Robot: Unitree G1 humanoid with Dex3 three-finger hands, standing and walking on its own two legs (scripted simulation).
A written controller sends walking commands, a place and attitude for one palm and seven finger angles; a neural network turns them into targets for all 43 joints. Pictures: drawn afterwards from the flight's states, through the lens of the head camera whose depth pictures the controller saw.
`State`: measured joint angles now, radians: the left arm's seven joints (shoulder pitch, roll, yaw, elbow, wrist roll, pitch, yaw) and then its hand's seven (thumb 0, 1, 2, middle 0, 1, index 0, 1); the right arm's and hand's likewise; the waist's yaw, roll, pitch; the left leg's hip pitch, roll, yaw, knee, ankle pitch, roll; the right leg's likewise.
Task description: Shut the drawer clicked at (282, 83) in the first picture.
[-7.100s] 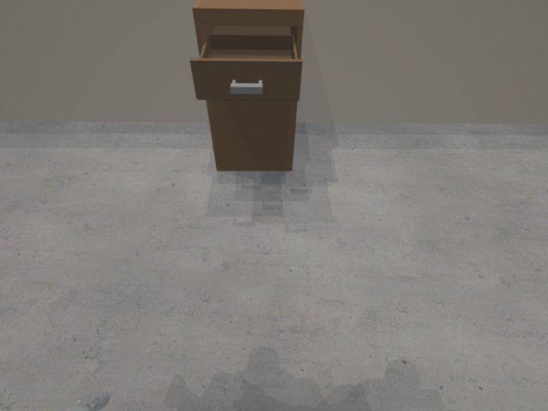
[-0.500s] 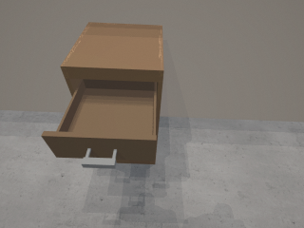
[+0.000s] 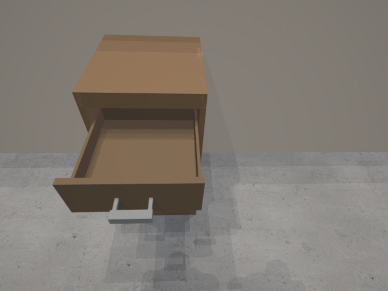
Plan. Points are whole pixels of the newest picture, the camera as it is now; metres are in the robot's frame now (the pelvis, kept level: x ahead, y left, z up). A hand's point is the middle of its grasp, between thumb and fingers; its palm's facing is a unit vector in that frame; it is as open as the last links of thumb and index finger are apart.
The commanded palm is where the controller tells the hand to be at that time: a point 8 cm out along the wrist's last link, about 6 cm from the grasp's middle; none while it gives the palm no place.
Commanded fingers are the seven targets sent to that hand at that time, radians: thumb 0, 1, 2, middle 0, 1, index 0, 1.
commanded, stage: shuffle to correct the standing spot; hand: left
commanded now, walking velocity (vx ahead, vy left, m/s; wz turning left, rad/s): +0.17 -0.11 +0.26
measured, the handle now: (132, 208) +0.33 +0.18 -0.09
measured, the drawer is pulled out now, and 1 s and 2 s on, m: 0.30 0.30 0.30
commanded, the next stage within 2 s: come to a stop and stand still in 0.14 s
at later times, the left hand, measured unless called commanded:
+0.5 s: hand out of the picture +0.06 +0.14 -0.18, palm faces +0.15 -0.98 -0.17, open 7.3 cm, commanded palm none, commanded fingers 0.00 0.90 0.90 -0.20 -0.30 -0.20 -0.30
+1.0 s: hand out of the picture +0.11 +0.14 -0.17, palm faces +0.10 -0.96 -0.25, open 7.4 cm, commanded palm none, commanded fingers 0.00 0.90 0.90 -0.20 -0.30 -0.20 -0.30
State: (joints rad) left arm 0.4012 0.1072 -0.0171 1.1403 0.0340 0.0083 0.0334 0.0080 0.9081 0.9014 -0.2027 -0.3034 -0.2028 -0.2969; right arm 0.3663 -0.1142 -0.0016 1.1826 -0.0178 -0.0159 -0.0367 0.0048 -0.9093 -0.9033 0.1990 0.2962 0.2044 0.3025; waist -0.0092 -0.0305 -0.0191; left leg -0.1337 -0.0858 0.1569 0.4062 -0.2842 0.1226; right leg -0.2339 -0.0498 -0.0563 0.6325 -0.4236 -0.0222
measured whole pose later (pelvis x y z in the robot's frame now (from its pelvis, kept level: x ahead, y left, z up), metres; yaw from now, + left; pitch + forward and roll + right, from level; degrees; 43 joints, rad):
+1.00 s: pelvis +0.08 -0.05 +0.00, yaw +7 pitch +0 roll +0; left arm 0.23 0.19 -0.02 0.99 0.02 -0.02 0.04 0.01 0.91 0.90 -0.20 -0.30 -0.20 -0.30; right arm 0.18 -0.18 -0.02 1.00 -0.02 0.01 -0.02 0.01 -0.91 -0.90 0.20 0.30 0.20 0.30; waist -0.01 0.02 0.03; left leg -0.12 0.01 0.06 0.51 -0.38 0.01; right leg -0.25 0.00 -0.07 0.56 -0.31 -0.03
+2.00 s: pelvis +0.08 -0.04 +0.00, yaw +7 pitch +0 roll +0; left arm 0.39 0.16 0.01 0.75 -0.05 0.06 0.06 0.02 0.93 0.90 -0.21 -0.31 -0.21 -0.30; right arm 0.31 -0.16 0.02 1.06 0.00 -0.07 -0.05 0.02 -0.93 -0.90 0.20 0.30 0.21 0.30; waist 0.01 0.01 0.04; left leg -0.11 -0.01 0.06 0.47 -0.36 0.03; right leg -0.24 -0.01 -0.06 0.51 -0.28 -0.01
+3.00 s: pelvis +0.02 -0.05 -0.07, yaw +9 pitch +13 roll -2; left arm 0.67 0.20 0.06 -0.22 -0.22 -0.43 -0.24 0.02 0.90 0.90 -1.09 -1.27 -1.09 -1.26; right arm 0.24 -0.24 -0.04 0.52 0.03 -0.27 -0.04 0.02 -0.91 -0.90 0.20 0.30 0.20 0.30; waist -0.01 0.01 -0.13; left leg -0.77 0.01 0.00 1.11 -0.56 0.03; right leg -0.83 -0.03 -0.12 1.03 -0.43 -0.03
